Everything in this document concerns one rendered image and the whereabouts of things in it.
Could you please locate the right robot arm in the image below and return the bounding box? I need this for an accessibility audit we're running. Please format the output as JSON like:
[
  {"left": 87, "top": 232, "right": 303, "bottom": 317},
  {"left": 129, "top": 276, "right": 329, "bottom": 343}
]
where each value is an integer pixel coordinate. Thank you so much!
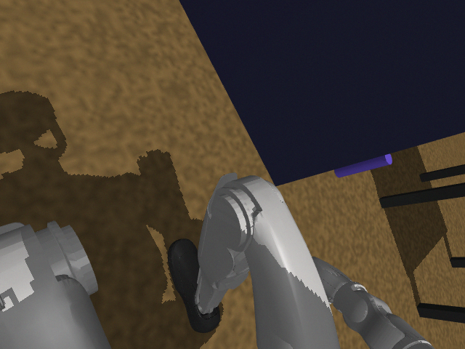
[{"left": 333, "top": 281, "right": 435, "bottom": 349}]

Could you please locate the right robot hand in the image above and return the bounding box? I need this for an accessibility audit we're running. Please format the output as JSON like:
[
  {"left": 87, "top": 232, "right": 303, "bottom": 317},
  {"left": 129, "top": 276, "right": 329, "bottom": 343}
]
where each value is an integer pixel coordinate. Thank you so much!
[{"left": 312, "top": 257, "right": 352, "bottom": 304}]

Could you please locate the right robot foot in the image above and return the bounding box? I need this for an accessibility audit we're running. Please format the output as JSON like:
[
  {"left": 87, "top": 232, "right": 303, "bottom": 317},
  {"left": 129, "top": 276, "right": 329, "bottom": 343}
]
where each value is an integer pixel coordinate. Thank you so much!
[{"left": 168, "top": 238, "right": 220, "bottom": 333}]

